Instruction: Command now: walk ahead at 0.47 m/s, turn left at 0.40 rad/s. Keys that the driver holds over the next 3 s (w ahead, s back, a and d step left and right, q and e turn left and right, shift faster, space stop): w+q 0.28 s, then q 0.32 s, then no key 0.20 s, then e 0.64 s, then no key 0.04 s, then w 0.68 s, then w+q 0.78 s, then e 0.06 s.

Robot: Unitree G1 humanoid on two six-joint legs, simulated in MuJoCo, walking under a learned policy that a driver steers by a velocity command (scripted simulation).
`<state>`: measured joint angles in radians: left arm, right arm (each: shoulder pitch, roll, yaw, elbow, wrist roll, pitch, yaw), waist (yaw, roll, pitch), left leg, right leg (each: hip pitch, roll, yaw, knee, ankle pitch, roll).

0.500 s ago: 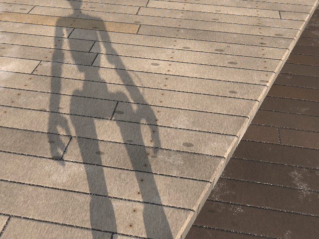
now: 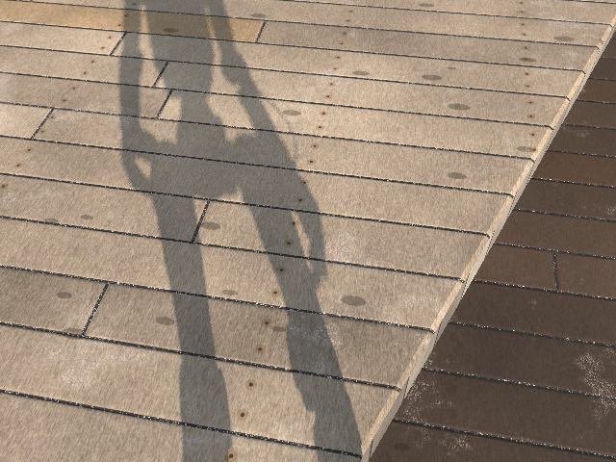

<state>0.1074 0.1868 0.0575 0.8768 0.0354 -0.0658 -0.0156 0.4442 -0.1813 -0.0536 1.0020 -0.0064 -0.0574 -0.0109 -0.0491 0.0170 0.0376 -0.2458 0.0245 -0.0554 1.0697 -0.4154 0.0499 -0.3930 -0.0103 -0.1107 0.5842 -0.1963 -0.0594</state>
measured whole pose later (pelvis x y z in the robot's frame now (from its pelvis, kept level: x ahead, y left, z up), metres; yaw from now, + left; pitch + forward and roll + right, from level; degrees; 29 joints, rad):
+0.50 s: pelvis +0.25 +0.01 +0.03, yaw +17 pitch +2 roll +0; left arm 0.47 0.14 0.01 0.99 -0.01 -0.06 0.04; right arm 0.00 -0.11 0.03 0.69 -0.01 0.00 0.01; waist 0.01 0.04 0.03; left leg -0.81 -0.07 0.20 1.16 -0.38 0.21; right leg -0.06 -0.08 -0.30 0.75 -0.31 0.00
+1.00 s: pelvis +0.42 +0.04 +0.14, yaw +23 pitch +1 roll +1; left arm 0.24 0.18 0.00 0.71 0.01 0.04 0.01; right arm 0.28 -0.18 -0.01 0.74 -0.04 -0.02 -0.04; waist -0.03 -0.04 0.02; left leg -0.16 -0.14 -0.01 0.42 -0.27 0.12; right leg -0.53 -0.03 -0.02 0.78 -0.26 0.00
